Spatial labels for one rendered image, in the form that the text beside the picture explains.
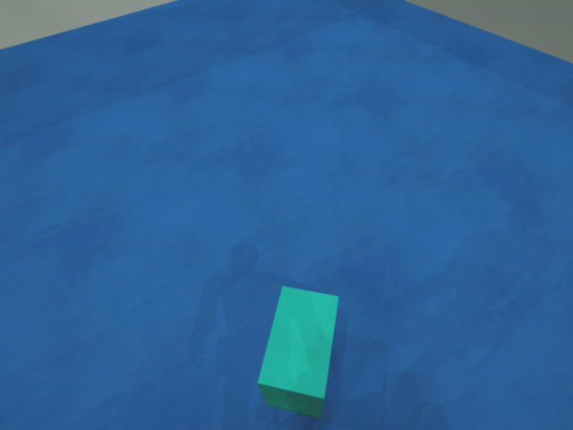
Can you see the carton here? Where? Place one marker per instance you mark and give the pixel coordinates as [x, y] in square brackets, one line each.
[295, 367]

